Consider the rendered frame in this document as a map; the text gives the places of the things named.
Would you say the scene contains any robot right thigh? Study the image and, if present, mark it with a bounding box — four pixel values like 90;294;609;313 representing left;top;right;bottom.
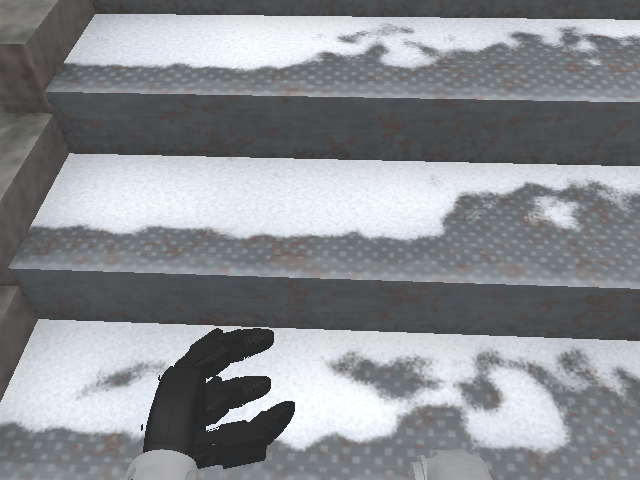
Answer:
410;449;493;480

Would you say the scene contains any robot left hand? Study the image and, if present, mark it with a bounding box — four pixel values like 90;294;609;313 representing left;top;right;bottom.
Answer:
141;328;295;469

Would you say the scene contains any robot left forearm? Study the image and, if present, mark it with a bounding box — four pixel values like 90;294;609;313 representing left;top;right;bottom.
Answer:
125;449;199;480

